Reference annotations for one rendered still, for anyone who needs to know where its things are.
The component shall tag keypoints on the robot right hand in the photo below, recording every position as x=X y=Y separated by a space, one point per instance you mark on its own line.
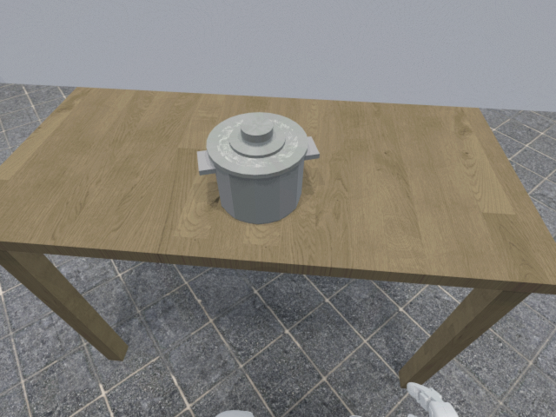
x=431 y=401

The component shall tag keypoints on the pot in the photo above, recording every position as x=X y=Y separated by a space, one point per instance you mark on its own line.
x=258 y=201

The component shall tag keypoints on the table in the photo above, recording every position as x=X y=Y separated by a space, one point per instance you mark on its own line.
x=401 y=192

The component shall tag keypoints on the lid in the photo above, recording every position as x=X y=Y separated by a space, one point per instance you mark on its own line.
x=229 y=152

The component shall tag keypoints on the knob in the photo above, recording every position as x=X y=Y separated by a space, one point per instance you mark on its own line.
x=256 y=129

